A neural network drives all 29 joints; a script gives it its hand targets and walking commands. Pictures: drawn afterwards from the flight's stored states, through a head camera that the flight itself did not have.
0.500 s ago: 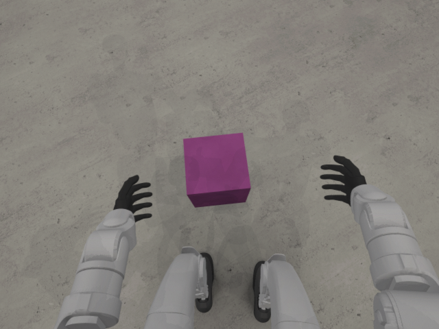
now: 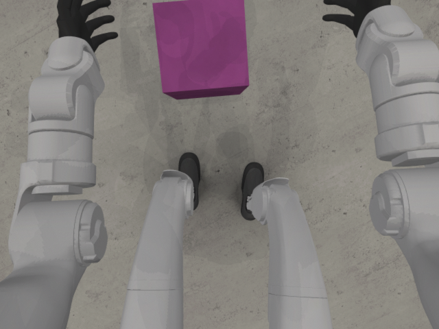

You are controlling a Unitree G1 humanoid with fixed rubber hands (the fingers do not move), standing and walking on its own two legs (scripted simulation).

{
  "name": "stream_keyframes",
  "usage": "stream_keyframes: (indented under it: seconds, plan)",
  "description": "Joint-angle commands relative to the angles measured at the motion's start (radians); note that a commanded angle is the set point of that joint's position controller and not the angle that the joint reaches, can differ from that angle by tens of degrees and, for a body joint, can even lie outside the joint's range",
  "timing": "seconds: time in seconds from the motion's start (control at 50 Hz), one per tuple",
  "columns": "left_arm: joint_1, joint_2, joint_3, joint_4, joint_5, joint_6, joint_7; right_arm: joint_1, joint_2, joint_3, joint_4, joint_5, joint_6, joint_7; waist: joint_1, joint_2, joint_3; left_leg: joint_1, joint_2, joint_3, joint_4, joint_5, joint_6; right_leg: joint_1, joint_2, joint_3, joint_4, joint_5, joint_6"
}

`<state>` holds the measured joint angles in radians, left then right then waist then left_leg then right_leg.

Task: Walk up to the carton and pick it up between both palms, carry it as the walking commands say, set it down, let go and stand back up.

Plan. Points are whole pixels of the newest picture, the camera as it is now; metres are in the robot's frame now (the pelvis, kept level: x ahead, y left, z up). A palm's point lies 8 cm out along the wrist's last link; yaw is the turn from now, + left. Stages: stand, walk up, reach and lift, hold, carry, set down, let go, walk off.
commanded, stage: reach and lift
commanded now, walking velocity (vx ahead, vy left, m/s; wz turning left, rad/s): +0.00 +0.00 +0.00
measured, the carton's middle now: (204, 57) +0.56 +0.08 -0.54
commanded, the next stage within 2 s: none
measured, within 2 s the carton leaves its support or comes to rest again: neither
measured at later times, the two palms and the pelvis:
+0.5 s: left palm (96, 25) +0.52 +0.24 -0.19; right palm (342, 0) +0.58 -0.14 -0.19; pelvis +0.00 +0.01 -0.04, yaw +0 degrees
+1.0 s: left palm (132, 45) +0.53 +0.23 -0.34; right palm (307, 31) +0.59 -0.14 -0.35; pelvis -0.02 +0.02 -0.20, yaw +0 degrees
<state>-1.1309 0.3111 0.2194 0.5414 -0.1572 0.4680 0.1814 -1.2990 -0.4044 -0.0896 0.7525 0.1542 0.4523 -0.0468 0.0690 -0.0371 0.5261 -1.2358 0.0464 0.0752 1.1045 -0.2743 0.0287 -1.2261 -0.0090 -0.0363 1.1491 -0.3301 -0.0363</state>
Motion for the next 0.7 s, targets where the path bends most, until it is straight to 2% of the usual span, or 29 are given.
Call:
stream_keyframes:
  seconds: [0.0,0.02,0.04,0.08,0.1,0.12,0.14,0.16,0.18,0.24,0.26,0.28,0.3,0.32,0.34,0.36,0.4,0.42,0.44,0.46,0.48,0.5,0.52,0.56,0.58,0.6,0.62,0.66,0.68]
  plan:
    - [-0.434,0.162,0.063,-0.089,0.024,-0.157,-0.040,-0.398,-0.186,-0.071,-0.127,-0.015,-0.142,-0.014,0.051,0.029,-2.070,0.670,-0.099,-0.070,-0.016,0.529,0.016,0.581,0.080,0.107,-0.050,0.513,-0.004]
    - [-0.466,0.201,0.093,-0.113,0.016,-0.180,-0.043,-0.455,-0.196,-0.043,-0.150,-0.026,-0.145,-0.021,0.080,-0.026,-2.076,0.557,-0.110,-0.053,-0.007,0.510,0.024,0.640,0.074,0.139,-0.043,0.533,-0.005]
    - [-0.528,0.216,0.080,-0.195,0.036,-0.182,-0.033,-0.481,-0.212,-0.081,-0.166,-0.031,-0.161,-0.019,0.073,0.033,-2.282,0.769,-0.110,-0.071,0.017,0.589,0.009,0.615,0.088,0.101,-0.019,0.524,0.000]
    - [-0.504,0.224,0.093,-0.099,0.006,-0.194,-0.029,-0.490,-0.215,-0.036,-0.108,0.007,-0.164,-0.027,0.103,0.012,-2.255,0.688,-0.112,-0.052,0.034,0.631,0.008,0.612,0.085,0.120,-0.011,0.568,0.003]
    - [-0.502,0.222,0.088,-0.050,-0.008,-0.193,-0.021,-0.534,-0.254,-0.070,-0.169,-0.006,-0.171,-0.032,0.060,-0.073,-2.287,0.668,-0.110,-0.068,0.025,0.596,0.023,0.624,0.096,0.089,-0.009,0.552,0.008]
    - [-0.549,0.225,0.079,-0.063,-0.010,-0.195,-0.034,-0.564,-0.233,-0.050,-0.091,0.007,-0.162,-0.026,0.083,-0.002,-2.254,0.649,-0.108,-0.073,0.020,0.551,0.000,0.583,0.085,0.108,0.000,0.502,0.006]
    - [-0.501,0.210,0.088,-0.112,-0.022,-0.194,-0.034,-0.548,-0.254,-0.074,-0.181,-0.015,-0.164,-0.037,0.066,-0.058,-2.347,0.621,-0.121,-0.056,0.014,0.602,0.006,0.745,0.092,0.109,0.002,0.633,0.002]
    - [-0.491,0.197,0.088,-0.088,-0.032,-0.195,-0.042,-0.530,-0.241,-0.055,-0.144,-0.022,-0.157,-0.039,0.065,-0.069,-2.362,0.567,-0.130,-0.044,0.031,0.610,0.003,0.764,0.085,0.106,0.025,0.653,0.002]
    - [-0.502,0.215,0.113,-0.042,-0.030,-0.195,-0.042,-0.543,-0.210,-0.048,-0.128,-0.037,-0.150,-0.042,0.061,-0.151,-2.292,0.396,-0.138,-0.019,0.018,0.489,0.023,0.862,0.077,0.134,0.017,0.645,0.004]
    - [-0.508,0.169,0.079,0.065,-0.044,-0.183,-0.071,-0.532,-0.183,-0.049,-0.026,-0.028,-0.151,-0.020,0.051,-0.060,-2.176,0.439,-0.121,-0.050,0.028,0.538,0.014,0.633,0.068,0.114,0.014,0.600,0.008]
    - [-0.502,0.165,0.093,0.022,-0.026,-0.205,-0.072,-0.546,-0.185,-0.056,-0.092,-0.011,-0.166,-0.015,0.067,-0.039,-2.207,0.520,-0.125,-0.061,0.041,0.579,0.007,0.566,0.074,0.098,0.035,0.585,0.018]
    - [-0.475,0.147,0.071,-0.049,-0.037,-0.200,-0.066,-0.532,-0.208,-0.062,-0.126,-0.041,-0.166,-0.016,0.041,-0.038,-2.398,0.636,-0.125,-0.076,0.055,0.671,-0.006,0.662,0.086,0.080,0.055,0.660,0.009]
    - [-0.483,0.189,0.100,-0.065,-0.020,-0.212,-0.060,-0.511,-0.221,-0.058,-0.115,-0.033,-0.174,-0.013,0.082,0.018,-2.386,0.672,-0.132,-0.052,0.084,0.725,-0.010,0.594,0.094,0.089,0.050,0.660,0.006]
    - [-0.529,0.256,0.134,-0.051,0.015,-0.207,-0.049,-0.562,-0.252,-0.078,-0.158,-0.027,-0.173,-0.028,0.082,-0.002,-2.430,0.658,-0.129,-0.035,0.099,0.639,-0.005,0.582,0.092,0.078,0.050,0.583,0.013]
    - [-0.531,0.261,0.159,-0.176,-0.001,-0.209,-0.046,-0.547,-0.232,-0.059,-0.224,-0.014,-0.168,-0.033,0.106,-0.006,-2.538,0.696,-0.135,-0.038,0.110,0.714,-0.010,0.654,0.093,0.111,0.061,0.670,0.014]
    - [-0.494,0.200,0.103,0.007,-0.007,-0.216,-0.048,-0.539,-0.202,-0.052,-0.092,-0.023,-0.177,-0.020,0.069,-0.040,-2.322,0.584,-0.139,-0.044,0.137,0.608,0.001,0.488,0.088,0.076,0.084,0.552,0.022]
    - [-0.596,0.226,0.126,-0.173,-0.006,-0.215,-0.039,-0.646,-0.252,-0.081,-0.202,-0.041,-0.180,-0.019,0.057,-0.030,-2.426,0.659,-0.129,-0.079,0.150,0.640,-0.009,0.479,0.100,0.075,0.100,0.549,0.023]
    - [-0.640,0.301,0.173,-0.177,0.065,-0.211,-0.011,-0.676,-0.290,-0.113,-0.228,-0.024,-0.177,-0.024,0.119,0.004,-2.421,0.667,-0.128,-0.051,0.168,0.601,-0.013,0.416,0.100,0.072,0.122,0.481,0.028]
    - [-0.654,0.203,0.083,-0.183,-0.018,-0.213,-0.020,-0.663,-0.290,-0.102,-0.159,-0.028,-0.187,-0.022,0.043,0.024,-2.320,0.599,-0.120,-0.075,0.175,0.543,-0.021,0.348,0.103,0.071,0.137,0.419,0.014]
    - [-0.695,0.272,0.096,-0.105,-0.026,-0.205,-0.016,-0.738,-0.280,-0.046,-0.145,-0.025,-0.173,-0.023,0.072,-0.071,-2.342,0.595,-0.118,-0.075,0.197,0.486,-0.004,0.338,0.103,0.044,0.150,0.351,0.024]
    - [-0.681,0.221,0.074,0.015,0.012,-0.200,-0.016,-0.683,-0.288,-0.107,0.049,-0.072,-0.170,-0.017,0.032,0.017,-2.073,0.486,-0.116,-0.071,0.211,0.371,-0.028,0.146,0.104,0.028,0.182,0.215,0.023]
    - [-0.707,0.188,0.075,0.099,0.012,-0.202,-0.028,-0.665,-0.264,-0.088,0.155,-0.078,-0.172,0.000,0.024,0.017,-1.921,0.407,-0.100,-0.074,0.215,0.211,-0.029,0.027,0.088,0.034,0.163,0.039,0.017]
    - [-0.737,0.221,0.098,0.051,0.016,-0.195,-0.022,-0.734,-0.261,-0.069,0.085,-0.034,-0.159,0.008,0.069,0.001,-2.049,0.459,-0.102,-0.047,0.228,0.183,-0.036,0.070,0.088,0.037,0.171,-0.025,0.015]
    - [-0.797,0.199,0.050,0.030,-0.006,-0.192,0.004,-0.723,-0.264,-0.075,0.110,0.001,-0.169,0.011,0.024,0.039,-2.069,0.511,-0.091,-0.069,0.270,0.180,-0.044,-0.048,0.093,0.003,0.220,-0.044,0.009]
    - [-0.833,0.248,0.070,-0.022,-0.024,-0.184,0.022,-0.838,-0.321,-0.056,-0.013,0.038,-0.170,-0.001,0.073,0.030,-2.232,0.495,-0.089,-0.040,0.319,0.187,-0.035,0.042,0.090,0.029,0.236,-0.025,-0.001]
    - [-0.804,0.243,0.053,0.090,-0.041,-0.185,0.015,-0.864,-0.289,-0.012,0.021,0.048,-0.175,-0.011,0.082,-0.015,-2.149,0.359,-0.095,-0.023,0.329,0.127,-0.023,0.093,0.095,0.031,0.256,-0.020,0.006]
    - [-0.780,0.201,0.026,0.066,-0.071,-0.184,0.010,-0.865,-0.314,-0.007,-0.026,0.046,-0.179,-0.005,0.043,-0.082,-2.244,0.389,-0.095,-0.041,0.357,0.153,-0.024,0.097,0.095,0.008,0.293,-0.005,0.006]
    - [-0.756,0.221,0.006,0.171,-0.088,-0.171,0.007,-0.885,-0.292,0.042,0.052,0.056,-0.163,-0.013,0.068,-0.114,-2.140,0.226,-0.093,-0.020,0.408,0.069,-0.012,0.151,0.073,0.018,0.363,-0.004,0.013]
    - [-0.782,0.220,0.002,0.116,-0.085,-0.156,0.011,-0.814,-0.291,0.016,0.113,0.045,-0.141,-0.016,0.057,-0.069,-2.138,0.259,-0.097,-0.024,0.403,0.059,-0.012,0.093,0.082,0.007,0.376,-0.043,0.003]
